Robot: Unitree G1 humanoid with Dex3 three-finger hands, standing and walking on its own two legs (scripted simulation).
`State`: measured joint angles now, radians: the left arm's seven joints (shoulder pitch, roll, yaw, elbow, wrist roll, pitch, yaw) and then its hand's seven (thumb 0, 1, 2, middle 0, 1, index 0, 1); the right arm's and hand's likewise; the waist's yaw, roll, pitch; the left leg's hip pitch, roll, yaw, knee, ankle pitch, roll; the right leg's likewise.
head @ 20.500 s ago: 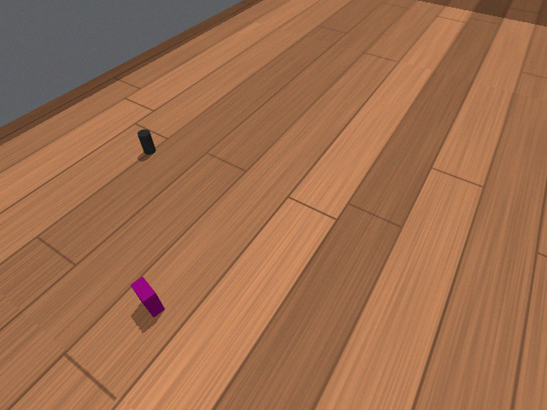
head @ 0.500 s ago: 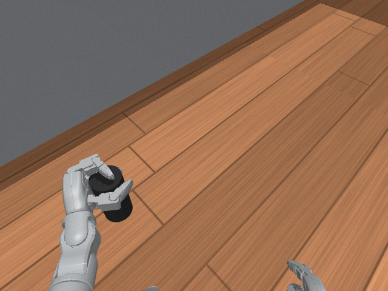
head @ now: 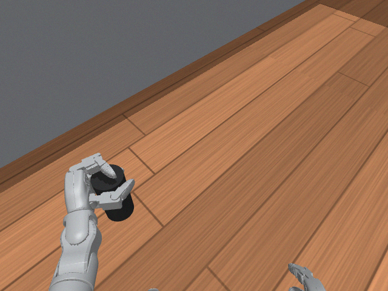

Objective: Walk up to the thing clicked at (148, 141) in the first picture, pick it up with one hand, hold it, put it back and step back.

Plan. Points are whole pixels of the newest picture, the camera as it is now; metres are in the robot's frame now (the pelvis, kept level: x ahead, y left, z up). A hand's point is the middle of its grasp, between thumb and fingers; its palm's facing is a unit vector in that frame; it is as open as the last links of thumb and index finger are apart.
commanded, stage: hold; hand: left
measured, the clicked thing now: (114, 194) +0.33 +0.18 -0.01
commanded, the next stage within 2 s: crouch in 0.62 s
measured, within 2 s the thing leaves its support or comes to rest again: neither
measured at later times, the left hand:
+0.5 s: hand (108, 183) +0.32 +0.17 +0.05, palm faces +0.24 -0.97 -0.03, open 5.9 cm
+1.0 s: hand (111, 191) +0.32 +0.18 +0.01, palm faces +0.26 -0.97 -0.02, open 6.0 cm
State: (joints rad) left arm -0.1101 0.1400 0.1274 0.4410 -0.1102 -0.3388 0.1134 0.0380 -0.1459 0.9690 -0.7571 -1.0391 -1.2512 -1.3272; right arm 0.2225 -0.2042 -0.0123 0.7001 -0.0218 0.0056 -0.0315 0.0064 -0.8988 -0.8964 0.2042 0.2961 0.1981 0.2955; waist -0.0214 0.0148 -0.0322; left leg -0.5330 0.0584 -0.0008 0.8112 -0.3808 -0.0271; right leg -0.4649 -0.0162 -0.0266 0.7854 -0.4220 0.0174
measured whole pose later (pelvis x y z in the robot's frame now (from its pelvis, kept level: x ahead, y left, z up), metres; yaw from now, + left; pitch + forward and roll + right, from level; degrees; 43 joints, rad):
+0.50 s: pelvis -0.01 +0.00 +0.00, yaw +0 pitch +5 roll -1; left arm -0.11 0.14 0.13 0.43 -0.11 -0.33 0.12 0.04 -0.15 0.97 -0.76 -1.04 -1.26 -1.32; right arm 0.22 -0.20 -0.01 0.69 -0.02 0.00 -0.04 0.01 -0.90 -0.90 0.20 0.30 0.20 0.30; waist -0.02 0.01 -0.02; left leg -0.53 0.06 0.00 0.81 -0.37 -0.03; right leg -0.46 -0.02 -0.03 0.78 -0.41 0.02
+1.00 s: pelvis -0.02 +0.00 -0.01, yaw +0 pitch +8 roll -1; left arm -0.21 0.14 0.17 0.61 -0.09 -0.43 0.11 0.04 -0.14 0.97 -0.76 -1.03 -1.22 -1.30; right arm 0.19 -0.20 -0.02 0.71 -0.03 -0.01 -0.02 0.01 -0.89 -0.90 0.20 0.30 0.20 0.30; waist -0.03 -0.01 -0.02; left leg -0.64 0.05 -0.01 0.87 -0.37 -0.02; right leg -0.57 -0.02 -0.03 0.86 -0.42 0.02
